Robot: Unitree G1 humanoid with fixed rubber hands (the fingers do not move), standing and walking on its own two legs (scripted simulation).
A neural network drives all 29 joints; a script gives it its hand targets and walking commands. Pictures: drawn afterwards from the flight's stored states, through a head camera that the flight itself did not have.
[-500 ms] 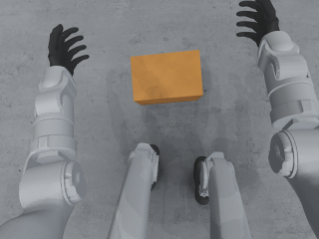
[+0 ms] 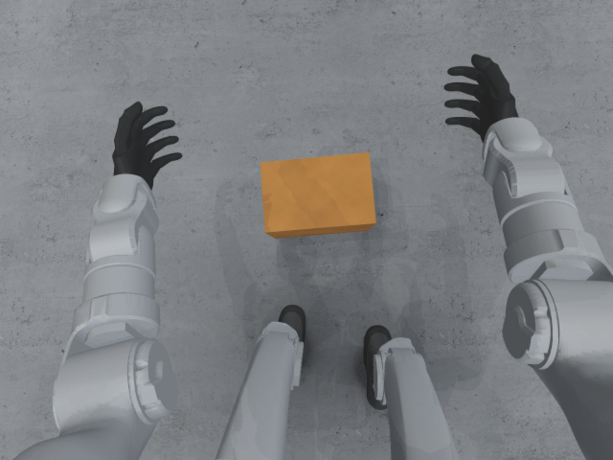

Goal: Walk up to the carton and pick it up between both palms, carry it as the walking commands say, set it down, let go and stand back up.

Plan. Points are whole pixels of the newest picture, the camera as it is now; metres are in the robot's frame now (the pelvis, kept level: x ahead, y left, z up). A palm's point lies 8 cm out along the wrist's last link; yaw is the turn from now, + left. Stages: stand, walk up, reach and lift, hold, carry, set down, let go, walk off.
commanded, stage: let go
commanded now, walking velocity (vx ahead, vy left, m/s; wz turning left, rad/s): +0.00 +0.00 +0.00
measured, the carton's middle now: (318, 199) +0.49 +0.07 -0.57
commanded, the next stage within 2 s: stand in 1.28 s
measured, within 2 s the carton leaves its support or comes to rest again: neither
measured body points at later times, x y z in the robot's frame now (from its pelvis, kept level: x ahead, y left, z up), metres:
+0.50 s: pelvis +0.05 +0.01 +0.08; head +0.20 +0.01 +0.51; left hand +0.30 +0.27 -0.01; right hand +0.37 -0.19 -0.01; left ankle +0.08 +0.12 -0.63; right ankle +0.04 -0.12 -0.63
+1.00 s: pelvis +0.08 -0.01 +0.11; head +0.09 -0.01 +0.56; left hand +0.25 +0.23 +0.04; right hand +0.26 -0.24 +0.04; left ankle +0.08 +0.12 -0.63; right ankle +0.05 -0.12 -0.63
